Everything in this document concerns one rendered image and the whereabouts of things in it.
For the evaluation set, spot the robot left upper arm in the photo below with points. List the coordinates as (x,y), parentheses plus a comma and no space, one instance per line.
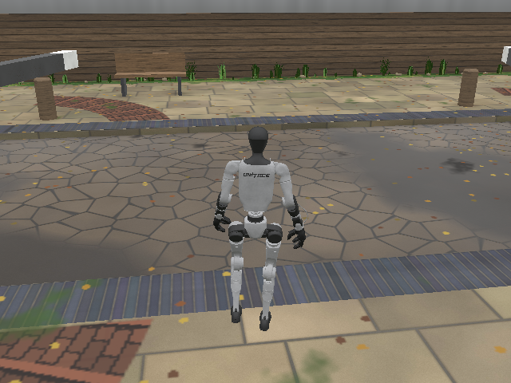
(232,167)

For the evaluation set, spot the robot right forearm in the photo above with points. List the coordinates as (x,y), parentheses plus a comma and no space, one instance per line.
(295,216)

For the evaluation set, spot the left robot hand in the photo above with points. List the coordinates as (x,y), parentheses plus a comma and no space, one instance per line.
(224,220)

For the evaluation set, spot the robot left forearm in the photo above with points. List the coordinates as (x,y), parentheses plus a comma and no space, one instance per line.
(220,208)

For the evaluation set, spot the right robot hand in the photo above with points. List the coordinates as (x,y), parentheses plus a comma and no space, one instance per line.
(300,237)

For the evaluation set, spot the robot left shin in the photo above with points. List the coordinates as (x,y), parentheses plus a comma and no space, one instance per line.
(236,282)

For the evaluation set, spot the robot right upper arm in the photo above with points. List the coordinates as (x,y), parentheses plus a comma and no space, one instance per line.
(285,183)

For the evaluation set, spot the robot left foot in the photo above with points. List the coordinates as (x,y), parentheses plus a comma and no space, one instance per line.
(236,315)

